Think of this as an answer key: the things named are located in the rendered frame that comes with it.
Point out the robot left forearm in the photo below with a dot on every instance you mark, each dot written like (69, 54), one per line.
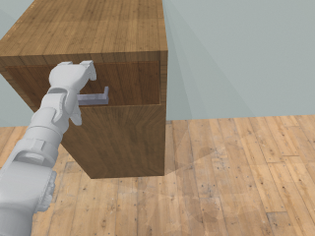
(40, 143)

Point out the robot left upper arm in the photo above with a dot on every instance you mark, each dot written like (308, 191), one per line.
(25, 189)

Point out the handle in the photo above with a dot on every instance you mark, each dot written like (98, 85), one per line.
(94, 98)

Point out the robot left hand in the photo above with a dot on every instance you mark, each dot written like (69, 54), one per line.
(75, 77)

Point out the drawer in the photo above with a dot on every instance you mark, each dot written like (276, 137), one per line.
(129, 83)

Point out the cabinet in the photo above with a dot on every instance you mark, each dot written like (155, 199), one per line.
(118, 141)

